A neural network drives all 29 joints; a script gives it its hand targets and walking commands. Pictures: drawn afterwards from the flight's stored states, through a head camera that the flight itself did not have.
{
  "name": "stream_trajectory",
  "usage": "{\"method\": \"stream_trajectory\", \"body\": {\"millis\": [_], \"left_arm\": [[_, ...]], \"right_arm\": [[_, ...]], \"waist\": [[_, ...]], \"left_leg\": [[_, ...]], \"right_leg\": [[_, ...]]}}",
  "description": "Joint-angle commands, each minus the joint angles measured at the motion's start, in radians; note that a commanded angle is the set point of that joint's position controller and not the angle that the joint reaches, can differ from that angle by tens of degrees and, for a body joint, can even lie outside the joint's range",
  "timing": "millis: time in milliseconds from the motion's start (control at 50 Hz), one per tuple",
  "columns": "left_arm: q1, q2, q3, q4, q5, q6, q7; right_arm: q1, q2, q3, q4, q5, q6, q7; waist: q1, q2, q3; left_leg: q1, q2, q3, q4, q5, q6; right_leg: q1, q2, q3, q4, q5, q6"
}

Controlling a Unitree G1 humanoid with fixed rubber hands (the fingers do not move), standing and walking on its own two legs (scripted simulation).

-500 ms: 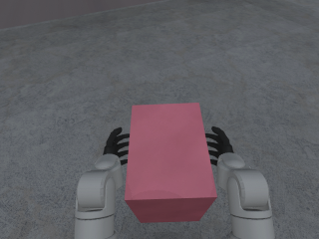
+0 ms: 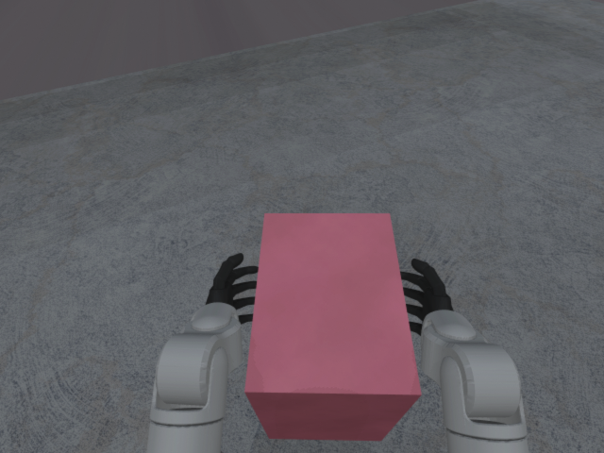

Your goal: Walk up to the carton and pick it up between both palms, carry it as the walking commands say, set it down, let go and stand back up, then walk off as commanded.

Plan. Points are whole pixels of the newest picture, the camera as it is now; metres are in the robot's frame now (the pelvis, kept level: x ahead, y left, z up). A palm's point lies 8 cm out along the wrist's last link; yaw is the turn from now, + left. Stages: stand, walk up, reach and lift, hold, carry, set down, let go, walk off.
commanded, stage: carry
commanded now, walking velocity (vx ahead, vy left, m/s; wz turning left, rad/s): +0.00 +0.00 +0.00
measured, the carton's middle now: (325, 332) +0.28 +0.00 +0.02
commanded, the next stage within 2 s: none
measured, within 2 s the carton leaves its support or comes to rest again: neither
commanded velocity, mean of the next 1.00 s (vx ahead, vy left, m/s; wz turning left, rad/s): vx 0.00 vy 0.20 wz -0.60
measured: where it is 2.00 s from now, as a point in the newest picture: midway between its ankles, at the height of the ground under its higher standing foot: outside the picture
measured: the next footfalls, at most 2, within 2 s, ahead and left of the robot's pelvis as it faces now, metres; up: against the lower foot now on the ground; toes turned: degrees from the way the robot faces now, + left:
left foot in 0.58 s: +0.10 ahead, +0.10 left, +0.00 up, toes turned -4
right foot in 1.00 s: -0.08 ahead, +0.05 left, +0.00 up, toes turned -38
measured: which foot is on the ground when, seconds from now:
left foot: down 0.00-0.48, up 0.50-0.56, down 0.58-1.00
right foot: down 0.00-0.58, up 0.60-0.98, down 1.00-1.00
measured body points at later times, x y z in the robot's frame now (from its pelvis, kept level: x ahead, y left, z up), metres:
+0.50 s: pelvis -0.02 +0.04 -0.01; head -0.03 +0.04 +0.44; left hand +0.27 +0.14 +0.08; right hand +0.23 -0.12 +0.07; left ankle +0.08 +0.05 -0.73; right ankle -0.05 -0.11 -0.73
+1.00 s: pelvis -0.02 +0.12 -0.01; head -0.03 +0.11 +0.44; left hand +0.29 +0.10 +0.08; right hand +0.16 -0.12 +0.06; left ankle +0.06 +0.11 -0.73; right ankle -0.11 +0.08 -0.74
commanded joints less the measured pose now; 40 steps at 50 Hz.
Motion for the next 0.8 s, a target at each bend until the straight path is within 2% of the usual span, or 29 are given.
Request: {"method": "stream_trajectory", "body": {"millis": [0, 20, 60, 120, 300, 360, 400, 420, 440, 460, 480, 500, 520, 540, 560, 580, 600, 620, 640, 660, 680, 720, 780], "left_arm": [[-0.305, -0.92, -0.446, -0.08, -0.219, -0.02, -0.135], [-0.325, -0.927, -0.452, -0.087, -0.226, -0.02, -0.138], [-0.364, -0.932, -0.46, -0.107, -0.236, -0.017, -0.138], [-0.369, -0.925, -0.458, -0.116, -0.245, -0.008, -0.136], [-0.366, -0.925, -0.443, -0.099, -0.256, 0.006, -0.135], [-0.373, -0.941, -0.448, -0.104, -0.261, 0.003, -0.135], [-0.381, -0.958, -0.462, -0.117, -0.269, 0.0, -0.134], [-0.385, -0.967, -0.468, -0.123, -0.273, -0.002, -0.133], [-0.385, -0.974, -0.47, -0.128, -0.275, -0.004, -0.132], [-0.379, -0.979, -0.463, -0.126, -0.273, -0.007, -0.131], [-0.375, -0.988, -0.45, -0.111, -0.266, -0.009, -0.13], [-0.35, -0.986, -0.443, -0.093, -0.253, -0.008, -0.13], [-0.354, -0.979, -0.466, -0.111, -0.257, -0.005, -0.137], [-0.379, -0.98, -0.463, -0.108, -0.258, -0.002, -0.135], [-0.375, -0.981, -0.459, -0.107, -0.256, -0.002, -0.132], [-0.342, -0.989, -0.488, -0.139, -0.266, -0.007, -0.129], [-0.362, -0.986, -0.511, -0.159, -0.277, -0.009, -0.131], [-0.365, -0.986, -0.508, -0.149, -0.271, -0.011, -0.139], [-0.361, -0.992, -0.499, -0.127, -0.267, -0.015, -0.146], [-0.389, -1.009, -0.512, -0.148, -0.277, -0.022, -0.152], [-0.395, -1.017, -0.516, -0.148, -0.275, -0.025, -0.156], [-0.382, -1.008, -0.513, -0.141, -0.258, -0.032, -0.154], [-0.342, -0.984, -0.498, -0.128, -0.232, -0.035, -0.144]], "right_arm": [[-0.373, 0.896, 0.487, -0.142, 0.239, -0.02, 0.13], [-0.389, 0.901, 0.487, -0.148, 0.239, -0.02, 0.131], [-0.4, 0.907, 0.481, -0.146, 0.24, -0.017, 0.132], [-0.386, 0.901, 0.463, -0.135, 0.236, -0.01, 0.128], [-0.381, 0.898, 0.439, -0.105, 0.237, -0.003, 0.123], [-0.386, 0.905, 0.44, -0.114, 0.246, -0.008, 0.124], [-0.389, 0.918, 0.446, -0.126, 0.252, -0.01, 0.126], [-0.391, 0.925, 0.451, -0.134, 0.256, -0.011, 0.128], [-0.395, 0.929, 0.456, -0.142, 0.261, -0.011, 0.13], [-0.398, 0.927, 0.459, -0.15, 0.266, -0.012, 0.132], [-0.391, 0.919, 0.458, -0.146, 0.273, -0.014, 0.133], [-0.36, 0.909, 0.44, -0.126, 0.271, -0.021, 0.131], [-0.364, 0.916, 0.432, -0.139, 0.267, -0.036, 0.124], [-0.364, 0.916, 0.43, -0.149, 0.262, -0.04, 0.121], [-0.367, 0.911, 0.432, -0.159, 0.256, -0.039, 0.123], [-0.351, 0.921, 0.439, -0.159, 0.256, -0.035, 0.129], [-0.325, 0.954, 0.441, -0.144, 0.26, -0.038, 0.13], [-0.3, 0.968, 0.43, -0.124, 0.257, -0.039, 0.131], [-0.302, 0.966, 0.42, -0.114, 0.256, -0.043, 0.133], [-0.335, 0.98, 0.428, -0.141, 0.264, -0.052, 0.135], [-0.349, 0.984, 0.431, -0.145, 0.264, -0.059, 0.138], [-0.369, 0.976, 0.445, -0.154, 0.272, -0.064, 0.141], [-0.363, 0.955, 0.465, -0.158, 0.282, -0.058, 0.141]], "waist": [[0.002, -0.117, -0.139], [0.001, -0.12, -0.116], [0.0, -0.081, -0.089], [0.002, -0.047, -0.09], [0.019, -0.061, -0.086], [0.021, -0.035, -0.099], [0.023, 0.017, -0.123], [0.027, 0.032, -0.138], [0.036, 0.021, -0.151], [0.046, -0.045, -0.152], [0.042, -0.26, -0.146], [0.021, -0.363, -0.133], [-0.002, -0.228, -0.12], [-0.017, -0.113, -0.132], [-0.003, 0.028, -0.139], [0.012, 0.22, -0.197], [0.017, 0.251, -0.262], [0.018, 0.132, -0.269], [0.014, 0.045, -0.249], [0.007, 0.019, -0.22], [0.005, 0.027, -0.194], [0.007, 0.047, -0.181], [0.005, 0.054, -0.199]], "left_leg": [[0.122, 0.192, -0.21, -0.07, -0.188, -0.101], [0.128, 0.178, -0.186, -0.053, -0.191, -0.101], [0.156, 0.175, -0.169, -0.047, -0.191, -0.103], [0.177, 0.205, -0.174, -0.066, -0.216, -0.117], [0.09, 0.221, -0.099, 0.01, -0.299, -0.171], [0.095, 0.243, -0.091, -0.01, -0.32, -0.19], [0.097, 0.271, -0.088, -0.058, -0.311, -0.225], [0.088, 0.273, -0.067, -0.058, -0.279, -0.259], [0.068, 0.251, -0.026, -0.005, -0.228, -0.306], [0.033, 0.199, 0.031, 0.131, -0.179, -0.357], [0.053, 0.168, 0.019, 0.443, -0.215, -0.345], [0.078, 0.196, -0.135, 0.638, -0.35, -0.282], [0.049, 0.219, -0.219, 0.453, -0.4, -0.207], [0.103, 0.197, -0.106, 0.153, -0.254, -0.174], [0.213, 0.228, -0.094, -0.02, -0.088, -0.154], [0.406, 0.439, -0.291, -0.023, 0.211, -0.068], [0.415, 0.487, -0.325, 0.001, 0.348, -0.027], [0.336, 0.448, -0.26, -0.009, 0.254, -0.035], [0.266, 0.422, -0.21, -0.06, 0.017, -0.031], [0.223, 0.4, -0.166, -0.1, -0.152, -0.02], [0.204, 0.381, -0.131, -0.118, -0.213, -0.008], [0.221, 0.369, -0.089, -0.128, -0.239, -0.01], [0.276, 0.377, -0.069, -0.124, -0.215, -0.008]], "right_leg": [[0.017, -0.137, 0.14, -0.105, -0.11, -0.039], [-0.034, -0.15, 0.154, -0.134, -0.15, -0.041], [-0.11, -0.161, 0.159, -0.16, -0.18, -0.033], [-0.134, -0.152, 0.145, -0.132, -0.136, -0.028], [-0.146, -0.151, 0.202, -0.08, -0.096, -0.087], [-0.156, -0.117, 0.172, -0.031, -0.067, -0.094], [-0.138, -0.088, 0.119, 0.009, -0.053, -0.099], [-0.108, -0.086, 0.105, 0.003, -0.05, -0.11], [-0.07, -0.107, 0.122, -0.036, -0.05, -0.134], [-0.041, -0.167, 0.198, -0.12, -0.05, -0.176], [-0.122, -0.303, 0.388, -0.192, 0.015, -0.213], [-0.259, -0.405, 0.564, -0.198, 0.11, -0.231], [-0.235, -0.278, 0.394, -0.086, 0.231, -0.147], [-0.183, -0.182, 0.239, 0.041, 0.29, -0.074], [-0.247, -0.089, 0.147, 0.182, 0.261, -0.047], [-0.459, 0.006, 0.058, 0.332, -0.042, -0.002], [-0.441, 0.015, 0.002, 0.537, -0.262, 0.001], [-0.369, -0.017, 0.02, 0.647, -0.241, -0.013], [-0.339, -0.03, 0.027, 0.711, -0.183, -0.019], [-0.35, -0.035, 0.031, 0.75, -0.134, -0.023], [-0.361, -0.04, 0.029, 0.753, -0.102, -0.023], [-0.36, -0.041, 0.01, 0.702, -0.096, -0.017], [-0.318, -0.034, -0.021, 0.568, -0.127, -0.025]]}}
